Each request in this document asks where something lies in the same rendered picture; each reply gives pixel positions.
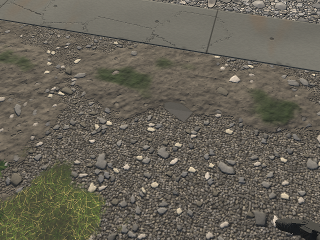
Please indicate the right robot hand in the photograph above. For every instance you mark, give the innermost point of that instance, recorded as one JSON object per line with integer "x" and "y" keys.
{"x": 305, "y": 228}

